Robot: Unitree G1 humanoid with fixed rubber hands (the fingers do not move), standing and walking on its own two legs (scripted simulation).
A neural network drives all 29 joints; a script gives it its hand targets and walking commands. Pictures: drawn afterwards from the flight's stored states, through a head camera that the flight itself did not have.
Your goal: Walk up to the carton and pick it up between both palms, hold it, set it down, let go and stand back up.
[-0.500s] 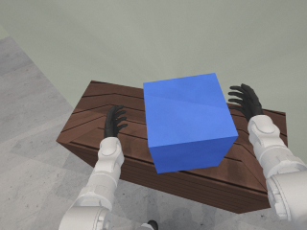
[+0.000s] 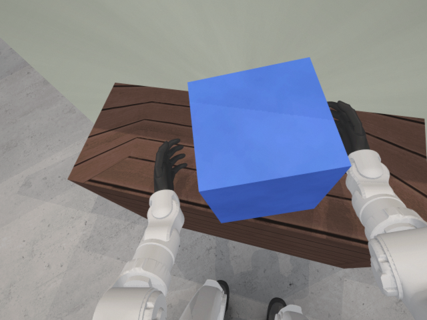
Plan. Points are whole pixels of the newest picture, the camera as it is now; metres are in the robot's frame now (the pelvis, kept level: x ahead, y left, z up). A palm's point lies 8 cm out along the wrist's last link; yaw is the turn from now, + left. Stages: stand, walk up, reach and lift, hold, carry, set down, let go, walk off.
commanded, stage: reach and lift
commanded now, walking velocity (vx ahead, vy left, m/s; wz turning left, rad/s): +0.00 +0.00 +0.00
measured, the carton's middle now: (258, 153) +0.43 +0.04 -0.04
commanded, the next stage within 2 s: none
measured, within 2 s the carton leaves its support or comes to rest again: neither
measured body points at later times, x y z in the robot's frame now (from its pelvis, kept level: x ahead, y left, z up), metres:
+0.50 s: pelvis -0.01 +0.00 +0.00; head +0.15 -0.02 +0.42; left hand +0.36 +0.19 -0.03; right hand +0.48 -0.09 -0.02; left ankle +0.02 +0.14 -0.68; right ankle +0.01 -0.09 -0.68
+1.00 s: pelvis -0.01 -0.01 +0.00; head +0.14 -0.02 +0.42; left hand +0.36 +0.19 -0.02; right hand +0.48 -0.09 -0.02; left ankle +0.02 +0.14 -0.68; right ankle +0.01 -0.09 -0.68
